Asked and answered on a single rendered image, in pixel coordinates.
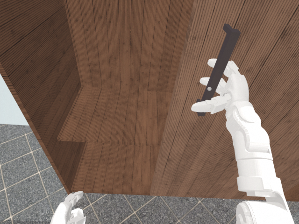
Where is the robot right upper arm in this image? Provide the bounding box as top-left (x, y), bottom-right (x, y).
top-left (236, 201), bottom-right (293, 224)

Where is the wardrobe door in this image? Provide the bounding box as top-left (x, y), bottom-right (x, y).
top-left (150, 0), bottom-right (299, 200)
top-left (284, 184), bottom-right (299, 196)

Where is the left robot hand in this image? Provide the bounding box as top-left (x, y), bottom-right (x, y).
top-left (50, 191), bottom-right (86, 224)

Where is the right robot forearm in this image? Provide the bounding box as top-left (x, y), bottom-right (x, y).
top-left (225, 100), bottom-right (294, 224)

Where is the right robot hand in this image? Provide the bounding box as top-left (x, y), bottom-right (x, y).
top-left (191, 59), bottom-right (249, 114)

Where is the handle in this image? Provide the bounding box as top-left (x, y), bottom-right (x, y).
top-left (196, 23), bottom-right (241, 116)

